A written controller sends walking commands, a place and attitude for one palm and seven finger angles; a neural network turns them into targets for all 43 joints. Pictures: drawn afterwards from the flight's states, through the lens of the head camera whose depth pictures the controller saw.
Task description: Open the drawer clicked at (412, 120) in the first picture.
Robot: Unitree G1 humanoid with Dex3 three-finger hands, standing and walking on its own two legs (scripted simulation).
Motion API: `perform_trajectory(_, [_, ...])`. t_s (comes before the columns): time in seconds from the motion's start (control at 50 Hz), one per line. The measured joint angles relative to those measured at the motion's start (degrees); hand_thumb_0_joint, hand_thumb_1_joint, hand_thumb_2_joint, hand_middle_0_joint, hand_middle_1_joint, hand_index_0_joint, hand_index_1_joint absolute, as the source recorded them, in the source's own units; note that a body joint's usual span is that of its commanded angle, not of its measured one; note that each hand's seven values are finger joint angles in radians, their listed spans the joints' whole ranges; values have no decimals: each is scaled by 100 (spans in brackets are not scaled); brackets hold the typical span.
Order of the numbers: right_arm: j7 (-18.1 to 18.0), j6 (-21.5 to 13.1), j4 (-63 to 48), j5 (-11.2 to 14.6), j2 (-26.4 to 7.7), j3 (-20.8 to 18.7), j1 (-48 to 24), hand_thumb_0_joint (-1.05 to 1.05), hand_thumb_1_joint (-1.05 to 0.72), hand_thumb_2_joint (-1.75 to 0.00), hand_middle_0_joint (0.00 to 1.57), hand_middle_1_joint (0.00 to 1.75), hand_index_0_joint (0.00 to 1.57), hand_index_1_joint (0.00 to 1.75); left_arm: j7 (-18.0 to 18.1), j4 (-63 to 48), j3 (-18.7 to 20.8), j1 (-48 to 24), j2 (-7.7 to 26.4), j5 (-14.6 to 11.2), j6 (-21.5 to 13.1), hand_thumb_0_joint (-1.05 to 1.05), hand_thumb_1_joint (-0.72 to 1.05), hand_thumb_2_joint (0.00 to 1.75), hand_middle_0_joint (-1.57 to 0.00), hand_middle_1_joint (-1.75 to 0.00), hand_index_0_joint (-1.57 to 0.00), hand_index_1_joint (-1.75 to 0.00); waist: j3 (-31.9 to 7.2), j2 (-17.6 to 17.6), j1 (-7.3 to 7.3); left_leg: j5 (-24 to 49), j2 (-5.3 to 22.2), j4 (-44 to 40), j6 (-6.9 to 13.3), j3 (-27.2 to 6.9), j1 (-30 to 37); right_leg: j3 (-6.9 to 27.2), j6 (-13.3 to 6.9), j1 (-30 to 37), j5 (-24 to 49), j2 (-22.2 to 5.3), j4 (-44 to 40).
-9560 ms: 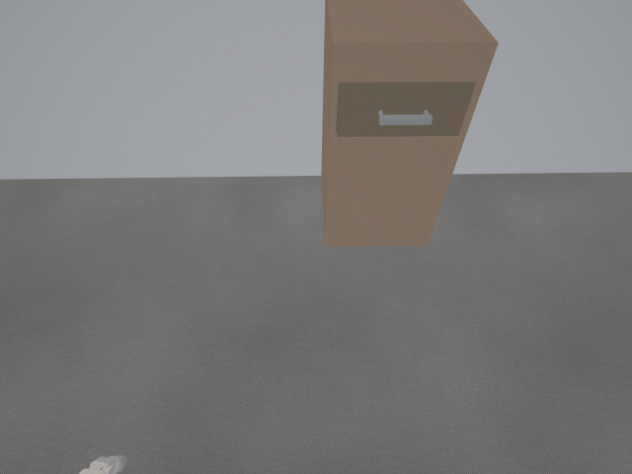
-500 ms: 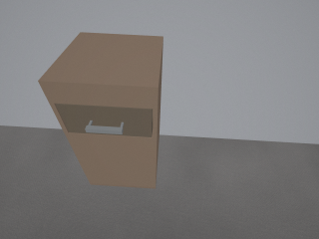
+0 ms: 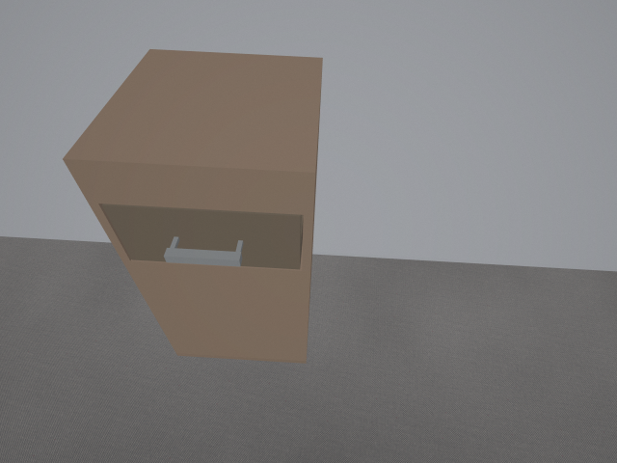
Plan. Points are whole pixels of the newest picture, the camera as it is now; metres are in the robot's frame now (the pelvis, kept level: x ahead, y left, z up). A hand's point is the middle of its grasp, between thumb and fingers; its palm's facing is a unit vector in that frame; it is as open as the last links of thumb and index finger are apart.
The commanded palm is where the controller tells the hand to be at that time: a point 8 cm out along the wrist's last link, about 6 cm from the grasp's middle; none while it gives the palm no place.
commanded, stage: come to a stop and stand still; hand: left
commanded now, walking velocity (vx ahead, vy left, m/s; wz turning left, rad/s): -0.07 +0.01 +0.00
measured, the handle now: (205, 250) +0.53 +0.24 -0.14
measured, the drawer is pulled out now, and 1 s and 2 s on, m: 0.00 0.00 0.00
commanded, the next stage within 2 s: look again from close up in 0.88 s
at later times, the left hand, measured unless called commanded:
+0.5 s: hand out of the picture -0.02 +0.11 -0.17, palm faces +0.06 -0.99 -0.13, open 7.4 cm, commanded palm none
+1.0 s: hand out of the picture -0.02 +0.10 -0.17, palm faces +0.07 -0.99 -0.13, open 7.4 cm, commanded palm none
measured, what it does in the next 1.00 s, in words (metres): steps on the spot: right foot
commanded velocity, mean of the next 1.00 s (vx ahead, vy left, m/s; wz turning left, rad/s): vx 0.00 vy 0.00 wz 0.00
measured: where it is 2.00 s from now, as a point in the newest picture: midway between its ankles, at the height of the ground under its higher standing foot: outside the picture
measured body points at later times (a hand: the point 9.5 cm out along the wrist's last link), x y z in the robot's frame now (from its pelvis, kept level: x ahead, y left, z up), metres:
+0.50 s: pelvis +0.01 -0.03 +0.00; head +0.01 -0.03 +0.45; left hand -0.02 +0.17 -0.16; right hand -0.01 -0.24 -0.16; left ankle -0.03 +0.06 -0.74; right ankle +0.04 -0.13 -0.74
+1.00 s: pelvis +0.01 -0.04 +0.00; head +0.01 -0.04 +0.45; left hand -0.02 +0.15 -0.16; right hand -0.04 -0.23 -0.16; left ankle -0.03 +0.06 -0.74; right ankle +0.04 -0.13 -0.74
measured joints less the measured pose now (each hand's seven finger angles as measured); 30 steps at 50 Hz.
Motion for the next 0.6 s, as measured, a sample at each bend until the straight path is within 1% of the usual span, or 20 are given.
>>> perform_trajectory(0.02, [-1, 15, 29, 9, 40, -4, -15, 0, -91, -90, 20, 30, 20, 30, -4, -23, -1, -33, 32, -8, -25, 3, 95, 90, -20, -30, -19, -29, 11, -22, 9, -65, -32, 92, -16, 13, -19, 44, 0, 149, 246, -14, -316])
perform_trajectory(0.04, [1, 36, 69, 19, 53, -13, -59, 0, -91, -90, 20, 30, 20, 30, -2, -20, -2, -75, 28, -15, -50, 3, 95, 90, -20, -30, -19, -29, 28, 13, 33, -140, -17, 199, -36, 26, -44, 67, 38, 236, 183, 6, -450])
perform_trajectory(0.1, [26, 102, 144, 33, 21, -43, -235, 0, -91, -90, 20, 30, 20, 30, 14, -14, -38, -127, -34, -40, -80, 3, 95, 90, -20, -30, -19, -29, 49, 224, 2, -198, 116, 242, -71, 17, -13, 43, 82, 311, 149, 136, -536])
perform_trajectory(0.18, [49, 100, 189, 20, -28, -48, -333, 0, -91, -89, 20, 30, 20, 30, 26, -13, -59, -99, -36, -49, -58, 2, 95, 90, -20, -30, -19, -29, -17, 254, -14, -136, 166, 97, -142, 2, 69, 24, 36, 386, 212, 190, -665])
perform_trajectory(0.32, [52, 94, 236, 18, -186, -47, -356, 0, -91, -90, 20, 30, 20, 30, 2, 58, -102, 82, -70, -39, -57, 2, 95, 90, -20, -30, -19, -29, -78, 208, 50, -56, 245, -58, -217, -45, 126, -34, -40, 478, 303, 272, -878])
perform_trajectory(0.42, [46, 100, 248, 24, -260, -37, -343, 0, -91, -90, 20, 30, 19, 30, -44, 162, -171, 275, -184, -43, -73, 1, 93, 90, -20, -30, -19, -29, -74, 162, 77, -21, 296, -112, -269, -87, 146, -81, -90, 533, 347, 320, -985])
perform_trajectory(0.6, [34, 118, 265, 30, -202, -12, -271, 0, -91, -90, 20, 30, 19, 30, -81, 300, -251, 514, -410, -47, -103, 1, 91, 90, -20, -30, -19, -29, -86, 91, 102, -12, 392, -106, -352, -147, 132, -152, -172, 593, 404, 411, -1114])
